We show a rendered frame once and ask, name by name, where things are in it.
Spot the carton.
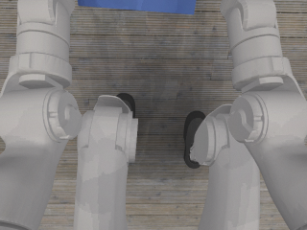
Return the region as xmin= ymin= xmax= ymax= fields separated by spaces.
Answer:
xmin=78 ymin=0 xmax=197 ymax=15

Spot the robot left upper arm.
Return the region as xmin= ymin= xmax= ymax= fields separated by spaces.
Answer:
xmin=0 ymin=87 xmax=83 ymax=230

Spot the right robot forearm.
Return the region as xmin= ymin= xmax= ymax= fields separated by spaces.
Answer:
xmin=220 ymin=0 xmax=307 ymax=102

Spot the right robot foot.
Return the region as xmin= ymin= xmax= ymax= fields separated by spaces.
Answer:
xmin=183 ymin=110 xmax=205 ymax=169

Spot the left robot forearm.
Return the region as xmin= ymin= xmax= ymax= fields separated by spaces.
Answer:
xmin=0 ymin=0 xmax=76 ymax=98

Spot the right robot shin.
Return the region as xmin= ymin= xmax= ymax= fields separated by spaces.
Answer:
xmin=189 ymin=103 xmax=232 ymax=166

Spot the robot right upper arm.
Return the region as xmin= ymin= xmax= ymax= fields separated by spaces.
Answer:
xmin=227 ymin=90 xmax=307 ymax=230

